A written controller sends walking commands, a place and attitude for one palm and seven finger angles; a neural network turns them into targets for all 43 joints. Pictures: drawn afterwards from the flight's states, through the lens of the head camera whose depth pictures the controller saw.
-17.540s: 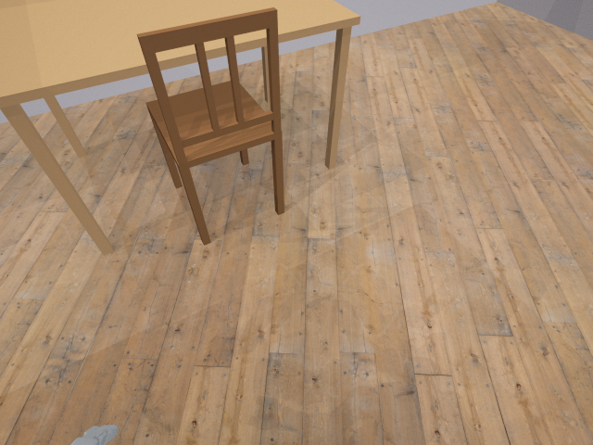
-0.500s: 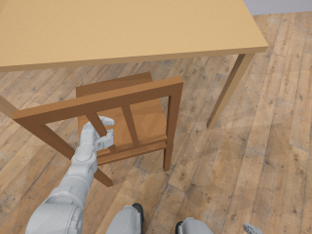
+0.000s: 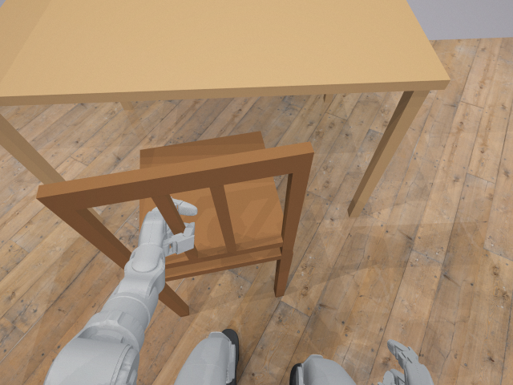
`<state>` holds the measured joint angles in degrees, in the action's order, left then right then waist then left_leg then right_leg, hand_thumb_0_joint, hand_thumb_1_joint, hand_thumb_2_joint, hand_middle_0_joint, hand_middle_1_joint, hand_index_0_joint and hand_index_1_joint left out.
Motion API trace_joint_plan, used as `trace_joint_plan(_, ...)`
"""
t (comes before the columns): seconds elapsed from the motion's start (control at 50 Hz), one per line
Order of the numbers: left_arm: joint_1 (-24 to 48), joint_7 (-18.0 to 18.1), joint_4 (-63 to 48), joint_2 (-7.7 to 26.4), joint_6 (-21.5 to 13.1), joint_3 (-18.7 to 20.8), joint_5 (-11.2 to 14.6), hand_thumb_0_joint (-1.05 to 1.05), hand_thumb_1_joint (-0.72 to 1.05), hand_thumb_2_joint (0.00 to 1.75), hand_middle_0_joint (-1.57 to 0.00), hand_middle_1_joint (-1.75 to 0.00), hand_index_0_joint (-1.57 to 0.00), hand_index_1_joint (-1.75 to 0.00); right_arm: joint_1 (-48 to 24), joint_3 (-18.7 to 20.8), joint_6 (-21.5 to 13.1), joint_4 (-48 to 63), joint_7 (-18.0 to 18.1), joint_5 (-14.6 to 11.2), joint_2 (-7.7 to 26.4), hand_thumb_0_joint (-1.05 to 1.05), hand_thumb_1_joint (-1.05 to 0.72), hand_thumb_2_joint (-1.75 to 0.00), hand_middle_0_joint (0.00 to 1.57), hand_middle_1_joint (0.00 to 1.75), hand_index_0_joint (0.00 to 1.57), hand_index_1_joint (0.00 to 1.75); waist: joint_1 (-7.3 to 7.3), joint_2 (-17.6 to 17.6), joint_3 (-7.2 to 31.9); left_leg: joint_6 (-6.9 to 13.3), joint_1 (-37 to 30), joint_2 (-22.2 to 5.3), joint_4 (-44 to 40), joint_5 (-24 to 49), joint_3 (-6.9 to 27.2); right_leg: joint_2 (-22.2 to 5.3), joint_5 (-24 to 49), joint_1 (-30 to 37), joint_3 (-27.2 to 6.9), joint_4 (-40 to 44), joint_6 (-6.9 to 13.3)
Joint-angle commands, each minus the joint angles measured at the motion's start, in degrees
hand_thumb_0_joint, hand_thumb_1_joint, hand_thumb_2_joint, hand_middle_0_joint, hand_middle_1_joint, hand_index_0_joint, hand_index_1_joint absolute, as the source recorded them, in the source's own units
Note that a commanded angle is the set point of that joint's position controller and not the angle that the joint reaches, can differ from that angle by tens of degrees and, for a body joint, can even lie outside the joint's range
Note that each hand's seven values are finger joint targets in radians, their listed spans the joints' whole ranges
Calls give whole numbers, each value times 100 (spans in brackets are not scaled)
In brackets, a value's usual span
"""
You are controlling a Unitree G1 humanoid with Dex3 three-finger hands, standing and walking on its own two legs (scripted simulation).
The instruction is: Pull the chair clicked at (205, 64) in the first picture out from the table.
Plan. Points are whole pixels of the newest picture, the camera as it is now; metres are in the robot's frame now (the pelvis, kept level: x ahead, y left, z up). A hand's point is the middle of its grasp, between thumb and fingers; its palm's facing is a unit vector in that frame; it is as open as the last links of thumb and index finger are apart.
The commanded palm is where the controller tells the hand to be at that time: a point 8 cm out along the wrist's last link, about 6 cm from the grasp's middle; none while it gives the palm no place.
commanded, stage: step backward, pulling the chair out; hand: left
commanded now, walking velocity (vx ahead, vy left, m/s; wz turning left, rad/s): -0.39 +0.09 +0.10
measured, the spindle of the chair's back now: (179, 229) +0.37 +0.17 -0.07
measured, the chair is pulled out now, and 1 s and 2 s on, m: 0.20 0.28 0.39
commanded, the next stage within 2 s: none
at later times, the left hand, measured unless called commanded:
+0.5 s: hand (185, 248) +0.33 +0.15 -0.06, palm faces +0.03 -0.98 -0.21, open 5.4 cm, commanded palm +0.32 +0.20 -0.05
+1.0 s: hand (174, 278) +0.28 +0.16 -0.06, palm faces +0.06 -0.98 -0.20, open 5.4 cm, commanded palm +0.28 +0.21 -0.05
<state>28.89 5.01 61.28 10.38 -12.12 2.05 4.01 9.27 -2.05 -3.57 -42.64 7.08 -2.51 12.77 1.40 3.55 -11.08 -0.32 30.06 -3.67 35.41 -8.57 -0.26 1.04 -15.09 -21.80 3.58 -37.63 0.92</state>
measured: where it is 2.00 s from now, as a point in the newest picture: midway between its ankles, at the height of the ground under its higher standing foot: outside the picture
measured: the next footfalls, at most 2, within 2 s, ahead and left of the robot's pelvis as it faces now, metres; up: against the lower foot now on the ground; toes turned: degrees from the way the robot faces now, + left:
left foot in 0.12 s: +0.10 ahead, +0.14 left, +0.00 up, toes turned +0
left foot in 0.98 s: -0.03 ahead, +0.15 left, +0.00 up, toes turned +5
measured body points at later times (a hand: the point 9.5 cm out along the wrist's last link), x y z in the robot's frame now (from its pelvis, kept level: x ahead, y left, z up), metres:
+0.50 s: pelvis -0.05 +0.01 +0.00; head +0.05 +0.01 +0.44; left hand +0.32 +0.20 -0.04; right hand +0.05 -0.26 -0.13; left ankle +0.06 +0.14 -0.71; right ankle +0.05 -0.11 -0.72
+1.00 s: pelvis -0.08 +0.01 +0.00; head +0.00 +0.00 +0.44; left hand +0.27 +0.21 -0.04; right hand +0.03 -0.26 -0.13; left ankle -0.05 +0.15 -0.72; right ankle +0.01 -0.13 -0.72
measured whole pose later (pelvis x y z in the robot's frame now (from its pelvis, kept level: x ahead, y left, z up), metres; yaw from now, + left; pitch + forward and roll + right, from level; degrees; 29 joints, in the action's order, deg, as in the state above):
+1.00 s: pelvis -0.08 +0.01 +0.00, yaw +4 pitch +1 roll +0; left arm 30.5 5.9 60.0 10.0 -8.7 2.0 2.3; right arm 10.4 -1.1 -2.5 -44.8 7.5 -2.7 16.2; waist 3.9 0.5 -9.9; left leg -1.4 22.0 -1.2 35.7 -11.9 2.3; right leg -5.3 -11.5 -25.8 4.2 -36.9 -1.6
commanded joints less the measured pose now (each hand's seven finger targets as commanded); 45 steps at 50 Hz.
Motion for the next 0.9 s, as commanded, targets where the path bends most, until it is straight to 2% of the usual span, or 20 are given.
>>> trace_joint_plan(0.0, 1923, 253, -1217, 1382, -415, 53, -271, 0, 90, 90, -50, -145, -50, -145, 246, 313, -176, 365, 78, -2, 806, 0, -90, -90, 20, 30, 20, 30, 54, -868, 2550, -187, -1233, 193, 1302, -1098, 310, -2162, 292, 203, -1997, 1758, 796)
trace_joint_plan(0.02, 1874, 249, -1234, 1405, -388, 110, -278, 0, 90, 90, -50, -145, -50, -145, 201, 268, -186, 344, 75, 27, 760, 0, -90, -90, 20, 30, 20, 30, 19, -794, 2642, -184, -945, 180, 1158, -1139, 429, -2130, 1704, 780, -1714, 1416, 752)
trace_joint_plan(0.06, 1728, 259, -1202, 1492, -260, 213, -267, 0, 90, 90, -50, -145, -50, -145, 270, 268, -162, 266, 128, 0, 865, 0, -90, -90, 20, 30, 20, 30, 51, -760, 2680, -163, -1076, 36, 173, -454, 547, -1936, 3038, 1219, -1302, 832, 496)
trace_joint_plan(0.1, 1818, 230, -1271, 1342, -254, 145, -241, 0, 90, 90, -50, -145, -50, -145, 337, 343, -101, 278, 149, -21, 1041, 0, -90, -90, 20, 30, 20, 30, 4, -621, 2835, 52, -1472, -457, -524, 1659, 839, -1300, 3021, 1240, -852, 422, 54)
trace_joint_plan(0.12, 1877, 191, -1179, 1208, -256, 77, -223, 0, 90, 90, -50, -145, -50, -145, 443, 381, -41, 277, 94, -37, 1070, 0, -90, -90, 20, 30, 20, 30, 15, -632, 2866, 154, -1600, -658, -604, 1984, 944, -1083, 2620, 1226, -772, 401, -46)
trace_joint_plan(0.18, 2182, 134, -1482, 974, -324, -66, -279, 0, 90, 90, -50, -145, -50, -145, 335, 357, 109, 341, 72, 16, 971, 0, -90, -90, 20, 30, 20, 30, 11, 427, 3431, 377, -2130, -971, -446, 3215, 1299, -755, 1876, 970, -565, -21, -110)
trace_joint_plan(0.24, 2193, 119, -1322, 1145, -315, 63, -273, 0, 90, 90, -50, -145, -50, -145, 381, 417, 153, 356, 56, -4, 989, 0, -90, -90, 20, 30, 20, 30, 5, 539, 3392, 355, -1910, -970, -451, 2557, 1237, -633, 1281, 951, -513, 173, -55)
trace_joint_plan(0.3, 2215, 103, -1289, 1211, -307, 68, -255, 0, 90, 90, -50, -145, -50, -145, 318, 439, 131, 473, 55, -51, 939, 0, -90, -90, 20, 30, 20, 30, 39, 360, 3161, 232, -1055, -784, -494, 988, 1065, -844, 1093, 1236, -731, 327, 84)
trace_joint_plan(0.38, 2007, 179, -1273, 1492, -349, 158, -265, 0, 90, 90, -50, -145, -50, -145, 408, 457, 33, 559, 38, -87, 906, 0, -90, -90, 20, 30, 20, 30, 89, -448, 2916, -54, -978, -6, 366, -1327, 574, -1757, -221, 575, -1607, 1499, 510)
trace_joint_plan(0.42, 2010, 224, -1257, 1507, -302, 170, -275, 0, 90, 90, -50, -145, -50, -145, 364, 423, -8, 487, 27, -65, 875, 0, -90, -90, 20, 30, 20, 30, 71, -843, 2878, -152, -1356, 236, 988, -1448, 339, -2160, -279, 322, -1648, 1865, 642)
trace_joint_plan(0.46, 1931, 234, -1285, 1423, -235, 172, -281, 0, 90, 90, -50, -145, -50, -145, 397, 360, -22, 441, 45, -25, 914, 0, -90, -90, 20, 30, 20, 30, 139, -884, 2943, -101, -1547, 111, 346, -904, 462, -1882, 567, 490, -1104, 1444, 480)
trace_joint_plan(0.5, 2022, 213, -1432, 1260, -266, 83, -255, 0, 90, 90, -50, -145, -50, -145, 237, 378, -9, 579, 76, -22, 1066, 0, -90, -90, 20, 30, 20, 30, 89, -339, 2749, 154, -1334, -412, -565, -418, 1042, -1096, -14, 384, -620, 799, 109)
trace_joint_plan(0.58, 2323, 149, -1671, 979, -292, -95, -162, 0, 90, 90, -50, -145, -50, -145, 106, 361, 16, 694, 0, 16, 1103, 0, -90, -90, 20, 30, 20, 30, -29, 1066, 2515, 749, -692, -1523, -1910, -1972, 2384, -258, -1241, 452, -359, -912, 29)
trace_joint_plan(0.68, 2223, 30, -1410, 985, -389, -59, -230, 0, 90, 90, -50, -145, -50, -145, 496, 398, -137, 371, 13, 59, 1024, 0, -90, -90, 20, 30, 20, 30, 113, 788, 2726, 648, -1713, -1235, -946, 213, 1738, -213, -478, 760, -431, 533, -5)
trace_joint_plan(0.7, 2215, 10, -1393, 1040, -411, -48, -259, 0, 90, 90, -50, -145, -50, -145, 473, 399, -166, 354, 9, 58, 1022, 0, -90, -90, 20, 30, 20, 30, 120, 926, 2654, 562, -1733, -1119, -853, 196, 1557, -267, -248, 779, -495, 781, 12)
trace_joint_plan(0.74, 2248, 17, -1298, 1347, -355, 125, -281, 0, 90, 90, -50, -145, -50, -145, 451, 459, -175, 386, 35, -2, 1040, 0, -90, -90, 20, 30, 20, 30, 90, 364, 2690, 351, -1041, -785, -602, -606, 1181, -579, -250, 1125, -757, 849, 177)
trace_joint_plan(0.78, 2251, 103, -1296, 1618, -372, 204, -322, 0, 90, 90, -50, -145, -50, -145, 403, 435, -166, 410, 27, -63, 836, 0, -90, -90, 20, 30, 20, 30, 108, -906, 2573, -65, -902, -4, 843, -1720, 373, -1867, -1184, 416, -1992, 1859, 623)
trace_joint_plan(0.8, 2153, 168, -1219, 1631, -289, 205, -320, 0, 90, 90, -50, -145, -50, -145, 296, 432, -144, 348, 23, -59, 827, 0, -90, -90, 20, 30, 20, 30, 0, -1142, 2608, -197, -1158, 242, 1986, -1684, 268, -2410, -1616, -26, -2238, 2280, 891)
trace_joint_plan(0.84, 1941, 192, -1278, 1562, -173, 289, -294, 0, 90, 90, -50, -145, -50, -145, 120, 308, -124, 319, 4, 42, 797, 0, -90, -90, 20, 30, 20, 30, -113, -923, 2611, -190, -578, 288, 2411, -1972, 604, -2462, 441, 624, -1968, 1806, 1059)
trace_joint_plan(0.88, 1990, 214, -1345, 1514, -99, 339, -255, 0, 90, 90, -50, -145, -50, -145, 221, 214, -142, 241, 31, 17, 783, 0, -90, -90, 20, 30, 20, 30, -30, -1102, 2697, -182, -683, 141, 1133, -1932, 639, -2288, 2405, 1364, -1327, 1140, 790)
